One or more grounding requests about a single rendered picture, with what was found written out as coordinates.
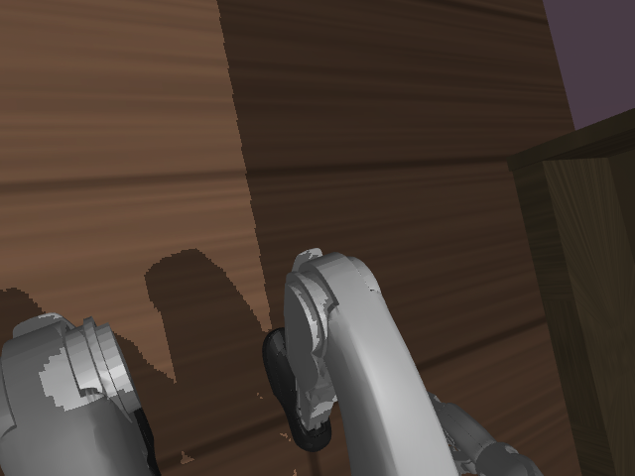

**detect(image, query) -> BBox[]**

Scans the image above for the right robot foot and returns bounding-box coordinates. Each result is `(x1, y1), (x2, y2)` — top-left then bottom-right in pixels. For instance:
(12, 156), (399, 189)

(262, 327), (331, 452)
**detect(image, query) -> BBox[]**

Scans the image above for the right robot arm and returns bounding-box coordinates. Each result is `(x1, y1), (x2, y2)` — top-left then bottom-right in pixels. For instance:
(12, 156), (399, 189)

(475, 442), (544, 476)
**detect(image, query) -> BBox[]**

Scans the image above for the bookshelf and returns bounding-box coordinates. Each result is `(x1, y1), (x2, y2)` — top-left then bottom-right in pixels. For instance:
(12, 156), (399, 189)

(506, 108), (635, 476)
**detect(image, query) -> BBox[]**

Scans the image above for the right robot hand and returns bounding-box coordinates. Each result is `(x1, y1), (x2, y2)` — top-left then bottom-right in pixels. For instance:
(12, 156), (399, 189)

(427, 391), (497, 476)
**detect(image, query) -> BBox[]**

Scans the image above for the left robot foot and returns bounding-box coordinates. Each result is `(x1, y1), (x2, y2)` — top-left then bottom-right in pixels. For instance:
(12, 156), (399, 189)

(134, 408), (162, 476)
